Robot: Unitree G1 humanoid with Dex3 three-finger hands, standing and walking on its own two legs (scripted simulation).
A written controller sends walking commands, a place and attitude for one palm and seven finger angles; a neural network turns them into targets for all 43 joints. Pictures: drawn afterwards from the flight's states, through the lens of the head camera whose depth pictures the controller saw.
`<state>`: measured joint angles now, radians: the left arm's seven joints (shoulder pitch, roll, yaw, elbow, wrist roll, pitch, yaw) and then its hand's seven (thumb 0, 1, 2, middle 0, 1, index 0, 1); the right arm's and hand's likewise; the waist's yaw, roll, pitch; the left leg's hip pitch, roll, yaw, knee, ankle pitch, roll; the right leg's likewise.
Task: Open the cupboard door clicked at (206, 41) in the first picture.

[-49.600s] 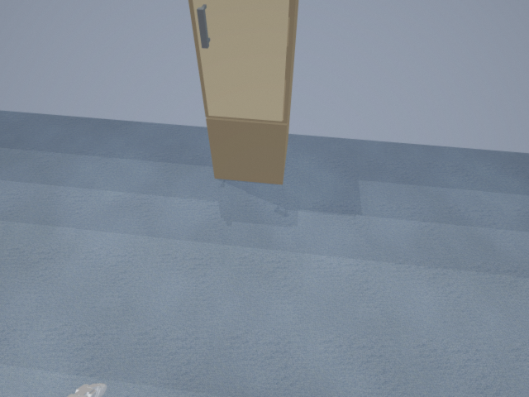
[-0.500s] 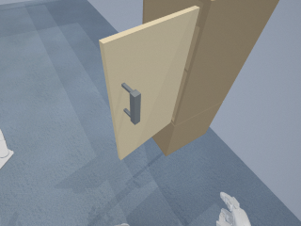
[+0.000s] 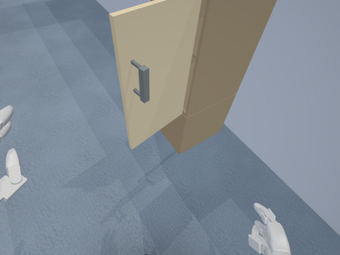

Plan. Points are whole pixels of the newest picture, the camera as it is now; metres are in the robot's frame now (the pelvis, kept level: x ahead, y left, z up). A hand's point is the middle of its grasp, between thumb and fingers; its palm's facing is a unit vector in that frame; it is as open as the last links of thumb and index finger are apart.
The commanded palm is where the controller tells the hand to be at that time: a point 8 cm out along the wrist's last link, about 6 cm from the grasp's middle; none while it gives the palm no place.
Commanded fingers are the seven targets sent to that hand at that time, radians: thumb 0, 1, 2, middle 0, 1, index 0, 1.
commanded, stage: stop stepping back and stand still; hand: left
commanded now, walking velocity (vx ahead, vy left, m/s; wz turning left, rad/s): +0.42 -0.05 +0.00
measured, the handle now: (139, 81) +0.59 +0.13 +0.04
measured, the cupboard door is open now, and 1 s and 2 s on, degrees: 100 100 100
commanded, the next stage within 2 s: let the arm hang, fingers relaxed in 0.84 s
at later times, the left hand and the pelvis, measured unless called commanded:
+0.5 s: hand out of the picture +0.09 +0.27 +0.16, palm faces +0.50 -0.75 -0.44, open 7.5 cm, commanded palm +0.02 +0.30 +0.17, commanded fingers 0.00 0.90 0.90 -0.20 -0.30 -0.20 -0.30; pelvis -0.10 -0.01 -0.01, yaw +3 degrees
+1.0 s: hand out of the picture +0.11 +0.26 +0.11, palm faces +0.40 -0.78 -0.49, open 7.4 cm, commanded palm none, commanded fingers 0.00 0.90 0.90 -0.20 -0.30 -0.20 -0.30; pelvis -0.09 -0.02 -0.01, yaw +4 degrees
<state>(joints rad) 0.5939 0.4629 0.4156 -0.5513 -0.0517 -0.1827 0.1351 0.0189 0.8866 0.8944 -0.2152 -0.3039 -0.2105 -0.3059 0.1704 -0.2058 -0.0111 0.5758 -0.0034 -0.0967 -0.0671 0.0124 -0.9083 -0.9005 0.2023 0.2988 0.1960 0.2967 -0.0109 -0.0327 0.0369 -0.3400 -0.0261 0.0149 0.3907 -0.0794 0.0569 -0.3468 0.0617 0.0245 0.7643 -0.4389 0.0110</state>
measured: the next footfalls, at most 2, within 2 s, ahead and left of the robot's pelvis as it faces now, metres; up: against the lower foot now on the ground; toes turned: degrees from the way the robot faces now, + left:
right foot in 0.14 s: -0.02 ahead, -0.10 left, +0.00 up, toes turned -2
left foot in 0.40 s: -0.07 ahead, +0.14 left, +0.00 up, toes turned +8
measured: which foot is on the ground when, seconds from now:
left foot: down 0.00-0.14, up 0.16-0.38, down 0.40-0.62, up 0.64-0.86, down 0.88-1.00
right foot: up 0.00-0.12, down 0.14-1.00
